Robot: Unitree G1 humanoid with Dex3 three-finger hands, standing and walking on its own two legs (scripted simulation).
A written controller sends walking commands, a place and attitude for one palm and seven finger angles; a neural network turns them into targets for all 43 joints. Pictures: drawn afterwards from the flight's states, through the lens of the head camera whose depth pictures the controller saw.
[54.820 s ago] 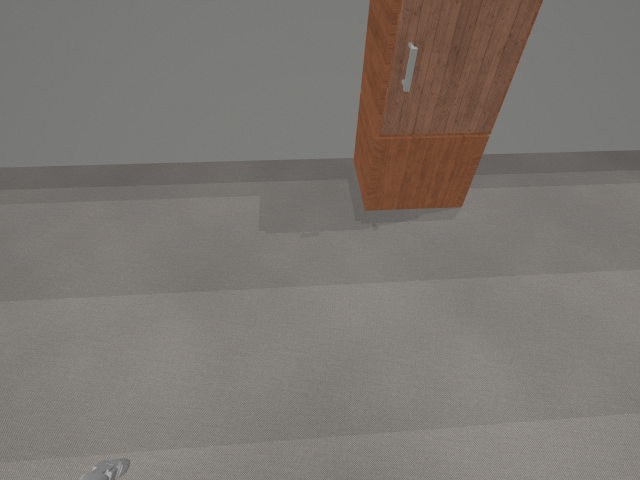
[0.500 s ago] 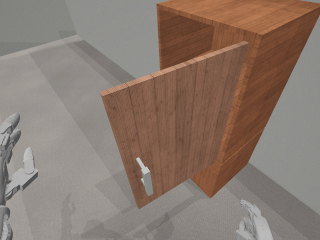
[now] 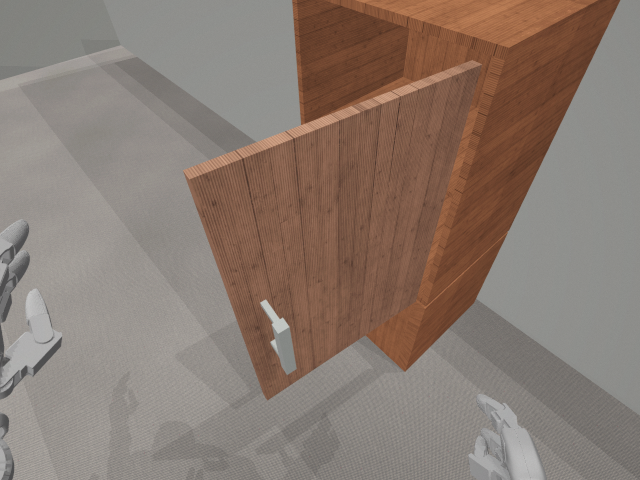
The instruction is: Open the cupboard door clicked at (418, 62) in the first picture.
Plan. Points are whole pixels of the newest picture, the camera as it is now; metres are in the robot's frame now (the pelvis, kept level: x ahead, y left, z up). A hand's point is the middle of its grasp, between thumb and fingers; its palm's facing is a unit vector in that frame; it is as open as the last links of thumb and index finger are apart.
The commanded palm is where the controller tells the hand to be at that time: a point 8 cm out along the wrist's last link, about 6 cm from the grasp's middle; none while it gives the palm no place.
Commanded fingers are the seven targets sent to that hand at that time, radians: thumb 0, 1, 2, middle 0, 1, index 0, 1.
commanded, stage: step back with the hand held close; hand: left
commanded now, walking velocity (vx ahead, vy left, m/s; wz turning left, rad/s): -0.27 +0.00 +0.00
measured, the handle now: (278, 338) +0.34 +0.11 -0.08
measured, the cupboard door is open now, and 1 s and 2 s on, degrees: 83 83 83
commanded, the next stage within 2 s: stop stepping back and stand still in 1.24 s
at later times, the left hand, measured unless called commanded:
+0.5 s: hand out of the picture +0.13 +0.29 +0.14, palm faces +0.43 -0.74 -0.52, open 7.4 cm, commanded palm +0.07 +0.33 +0.17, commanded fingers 0.00 0.90 0.90 -0.20 -0.30 -0.20 -0.30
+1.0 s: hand out of the picture +0.06 +0.27 +0.15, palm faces +0.45 -0.74 -0.49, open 7.4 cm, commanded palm -0.01 +0.32 +0.17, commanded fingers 0.00 0.90 0.90 -0.20 -0.30 -0.20 -0.30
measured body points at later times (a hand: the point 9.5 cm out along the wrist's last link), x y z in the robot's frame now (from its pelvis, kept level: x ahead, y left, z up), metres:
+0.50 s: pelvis -0.07 +0.03 -0.02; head -0.06 +0.03 +0.43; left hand +0.10 +0.33 +0.17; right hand +0.11 -0.21 -0.09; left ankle -0.02 +0.11 -0.74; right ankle +0.01 -0.11 -0.74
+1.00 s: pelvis -0.14 +0.01 -0.03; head -0.11 +0.02 +0.42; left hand +0.03 +0.31 +0.18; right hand +0.03 -0.24 -0.11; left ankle -0.03 +0.12 -0.73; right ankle +0.01 -0.11 -0.74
